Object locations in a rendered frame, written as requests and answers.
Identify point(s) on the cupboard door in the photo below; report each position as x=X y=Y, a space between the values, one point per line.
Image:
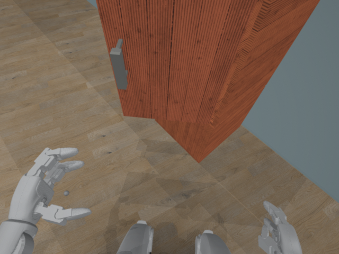
x=178 y=53

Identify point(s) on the left robot forearm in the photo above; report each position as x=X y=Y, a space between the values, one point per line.
x=16 y=237

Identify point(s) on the right robot thigh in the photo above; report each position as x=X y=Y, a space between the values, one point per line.
x=209 y=243

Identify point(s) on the handle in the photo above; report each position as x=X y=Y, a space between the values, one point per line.
x=118 y=66

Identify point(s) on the robot left hand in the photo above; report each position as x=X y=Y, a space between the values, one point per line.
x=26 y=202

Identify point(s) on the robot right hand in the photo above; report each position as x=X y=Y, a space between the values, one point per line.
x=284 y=238

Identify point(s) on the robot thigh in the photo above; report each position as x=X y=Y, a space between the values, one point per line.
x=209 y=243
x=138 y=240

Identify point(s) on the left robot thigh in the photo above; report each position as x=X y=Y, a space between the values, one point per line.
x=138 y=240

